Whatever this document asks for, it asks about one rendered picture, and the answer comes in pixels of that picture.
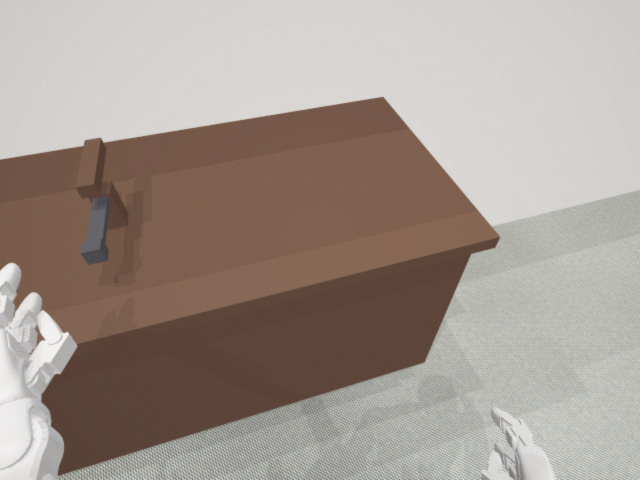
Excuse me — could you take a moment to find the tap lever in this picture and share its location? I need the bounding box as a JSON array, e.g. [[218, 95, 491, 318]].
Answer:
[[80, 196, 110, 265]]

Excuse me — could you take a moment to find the counter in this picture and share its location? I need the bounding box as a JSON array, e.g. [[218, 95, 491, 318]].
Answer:
[[0, 97, 500, 476]]

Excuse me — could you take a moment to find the left robot hand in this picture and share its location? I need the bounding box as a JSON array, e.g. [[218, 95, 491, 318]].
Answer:
[[0, 263, 78, 405]]

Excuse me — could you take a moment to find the right robot hand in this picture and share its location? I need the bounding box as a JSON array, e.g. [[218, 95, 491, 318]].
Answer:
[[481, 407, 556, 480]]

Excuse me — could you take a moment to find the left robot forearm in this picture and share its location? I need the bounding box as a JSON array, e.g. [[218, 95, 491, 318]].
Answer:
[[0, 398, 64, 480]]

